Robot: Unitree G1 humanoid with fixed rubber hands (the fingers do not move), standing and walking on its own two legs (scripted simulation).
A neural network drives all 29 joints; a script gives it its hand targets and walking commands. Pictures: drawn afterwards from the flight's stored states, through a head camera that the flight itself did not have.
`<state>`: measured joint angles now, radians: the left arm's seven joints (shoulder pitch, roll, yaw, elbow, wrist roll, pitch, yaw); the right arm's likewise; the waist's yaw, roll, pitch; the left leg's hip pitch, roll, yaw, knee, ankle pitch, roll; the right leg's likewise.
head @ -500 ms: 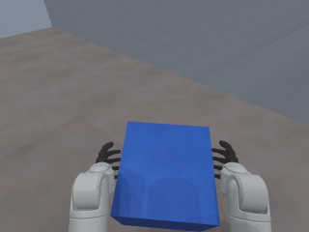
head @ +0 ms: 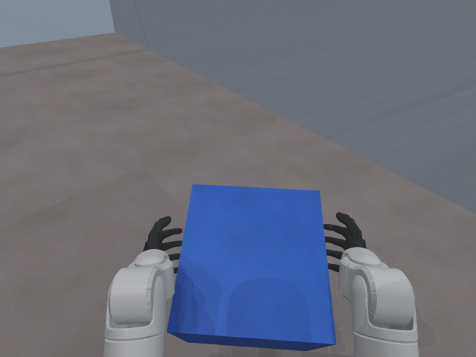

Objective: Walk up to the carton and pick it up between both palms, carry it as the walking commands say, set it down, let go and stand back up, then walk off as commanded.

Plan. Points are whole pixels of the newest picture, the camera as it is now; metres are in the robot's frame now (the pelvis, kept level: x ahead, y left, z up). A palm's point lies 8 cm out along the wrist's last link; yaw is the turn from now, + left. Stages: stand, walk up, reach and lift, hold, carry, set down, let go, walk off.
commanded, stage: carry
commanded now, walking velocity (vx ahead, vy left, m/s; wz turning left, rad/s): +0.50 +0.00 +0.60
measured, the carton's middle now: (251, 269) +0.30 +0.00 +0.02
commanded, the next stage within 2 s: none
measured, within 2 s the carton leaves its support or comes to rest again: neither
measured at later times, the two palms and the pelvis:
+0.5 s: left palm (120, 193) +0.39 +0.26 +0.09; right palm (265, 163) +0.50 -0.02 +0.10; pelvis +0.19 +0.02 +0.02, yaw +20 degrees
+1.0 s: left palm (40, 146) +0.55 +0.50 +0.07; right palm (163, 114) +0.71 +0.25 +0.09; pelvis +0.40 +0.23 +0.02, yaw +35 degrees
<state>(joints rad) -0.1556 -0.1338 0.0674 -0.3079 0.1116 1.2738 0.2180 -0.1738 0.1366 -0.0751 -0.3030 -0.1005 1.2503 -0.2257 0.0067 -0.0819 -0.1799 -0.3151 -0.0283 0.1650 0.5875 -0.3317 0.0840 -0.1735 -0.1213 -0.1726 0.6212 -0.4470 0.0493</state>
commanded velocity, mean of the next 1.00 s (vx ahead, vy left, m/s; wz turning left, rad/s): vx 0.50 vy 0.00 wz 0.60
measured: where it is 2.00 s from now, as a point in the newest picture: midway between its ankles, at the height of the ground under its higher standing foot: (73, 263)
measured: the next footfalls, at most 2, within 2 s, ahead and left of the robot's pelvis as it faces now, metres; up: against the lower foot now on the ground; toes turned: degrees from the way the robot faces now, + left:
right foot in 0.28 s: +0.26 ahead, -0.08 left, +0.00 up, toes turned +3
left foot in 0.70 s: +0.38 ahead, +0.24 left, +0.00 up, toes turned +36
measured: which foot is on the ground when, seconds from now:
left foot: down 0.00-0.28, up 0.30-0.68, down 0.70-1.00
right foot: up 0.00-0.26, down 0.28-0.74, up 0.76-1.00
